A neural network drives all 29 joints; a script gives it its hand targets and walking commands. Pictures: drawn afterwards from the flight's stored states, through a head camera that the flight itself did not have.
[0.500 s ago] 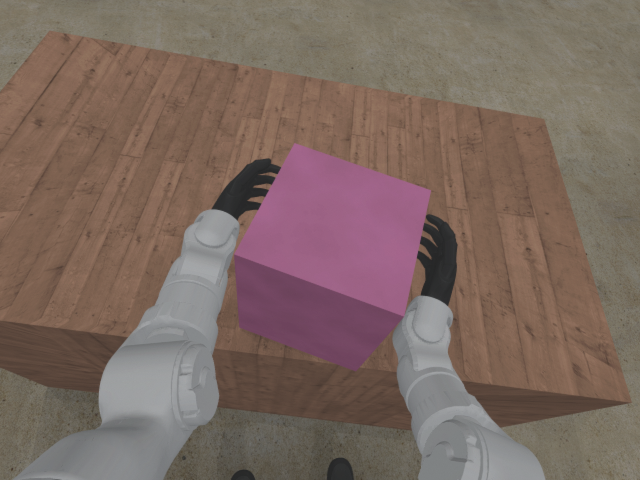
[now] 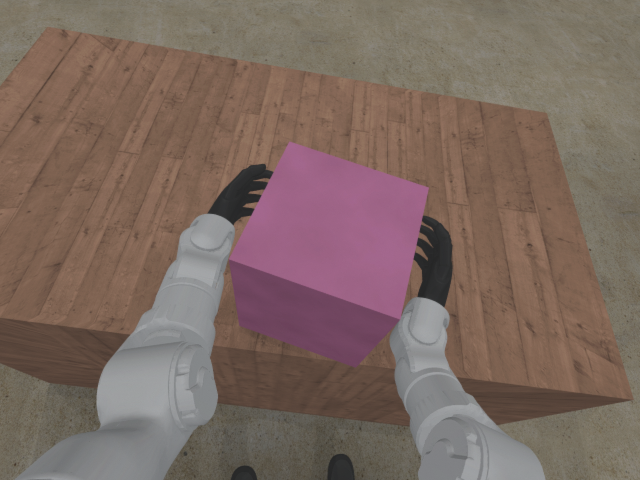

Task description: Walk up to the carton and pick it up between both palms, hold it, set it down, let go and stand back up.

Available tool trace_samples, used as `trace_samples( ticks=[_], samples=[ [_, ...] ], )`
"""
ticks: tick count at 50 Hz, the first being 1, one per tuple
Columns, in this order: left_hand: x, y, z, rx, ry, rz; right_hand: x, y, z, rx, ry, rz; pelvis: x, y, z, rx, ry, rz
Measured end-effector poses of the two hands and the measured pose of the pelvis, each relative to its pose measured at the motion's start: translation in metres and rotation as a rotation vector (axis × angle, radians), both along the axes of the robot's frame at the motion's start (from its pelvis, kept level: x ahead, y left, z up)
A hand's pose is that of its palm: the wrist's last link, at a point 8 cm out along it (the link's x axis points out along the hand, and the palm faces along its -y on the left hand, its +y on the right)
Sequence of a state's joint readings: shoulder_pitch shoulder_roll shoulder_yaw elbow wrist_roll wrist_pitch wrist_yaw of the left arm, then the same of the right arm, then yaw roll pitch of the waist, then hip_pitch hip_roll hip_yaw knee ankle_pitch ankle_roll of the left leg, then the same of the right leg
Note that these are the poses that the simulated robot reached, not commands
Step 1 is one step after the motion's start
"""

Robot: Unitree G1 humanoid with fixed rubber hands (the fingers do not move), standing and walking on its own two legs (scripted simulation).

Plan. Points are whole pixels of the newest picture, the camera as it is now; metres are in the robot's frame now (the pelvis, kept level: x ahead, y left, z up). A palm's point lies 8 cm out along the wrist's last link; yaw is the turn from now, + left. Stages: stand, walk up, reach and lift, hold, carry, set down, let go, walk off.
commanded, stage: set down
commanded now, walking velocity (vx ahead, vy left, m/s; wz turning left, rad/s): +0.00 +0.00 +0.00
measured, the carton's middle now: (325, 263) +0.39 -0.03 -0.03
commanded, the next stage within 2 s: none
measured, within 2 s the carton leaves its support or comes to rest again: neither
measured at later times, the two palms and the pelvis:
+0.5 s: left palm (241, 211) +0.47 +0.08 -0.02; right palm (440, 288) +0.34 -0.19 -0.02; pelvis +0.00 +0.02 -0.02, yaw -5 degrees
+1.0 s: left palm (233, 193) +0.46 +0.09 +0.04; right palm (487, 278) +0.33 -0.23 +0.03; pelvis -0.01 +0.02 -0.02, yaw -4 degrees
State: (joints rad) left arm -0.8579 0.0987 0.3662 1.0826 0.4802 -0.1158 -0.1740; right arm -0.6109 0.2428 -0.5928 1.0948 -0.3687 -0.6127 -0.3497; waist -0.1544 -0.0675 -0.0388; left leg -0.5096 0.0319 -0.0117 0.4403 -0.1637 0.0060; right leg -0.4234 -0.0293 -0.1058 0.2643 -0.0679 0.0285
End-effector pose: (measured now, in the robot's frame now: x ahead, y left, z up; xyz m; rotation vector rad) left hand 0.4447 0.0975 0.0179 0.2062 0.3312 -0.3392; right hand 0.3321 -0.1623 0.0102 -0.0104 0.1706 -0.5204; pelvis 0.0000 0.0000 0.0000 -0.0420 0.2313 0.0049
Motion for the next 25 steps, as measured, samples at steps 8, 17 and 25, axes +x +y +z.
trace_samples(
  ticks=[8, 17, 25],
  samples=[
    [0.002, 0.001, -0.004, 0.004, 0.01, 0.016, -0.001, 0.0, -0.009, 0.015, 0.052, 0.004, 0.0, 0.002, -0.002, -0.002, 0.007, -0.012],
    [0.018, -0.01, -0.025, -0.01, 0.029, 0.028, -0.005, -0.008, -0.041, 0.098, 0.145, -0.08, 0.001, 0.012, -0.013, -0.02, 0.095, -0.033],
    [0.028, -0.017, -0.033, -0.04, 0.012, 0.001, 0.01, -0.029, -0.033, 0.075, 0.072, -0.106, 0.005, 0.024, -0.023, -0.033, 0.143, -0.07]
  ],
)
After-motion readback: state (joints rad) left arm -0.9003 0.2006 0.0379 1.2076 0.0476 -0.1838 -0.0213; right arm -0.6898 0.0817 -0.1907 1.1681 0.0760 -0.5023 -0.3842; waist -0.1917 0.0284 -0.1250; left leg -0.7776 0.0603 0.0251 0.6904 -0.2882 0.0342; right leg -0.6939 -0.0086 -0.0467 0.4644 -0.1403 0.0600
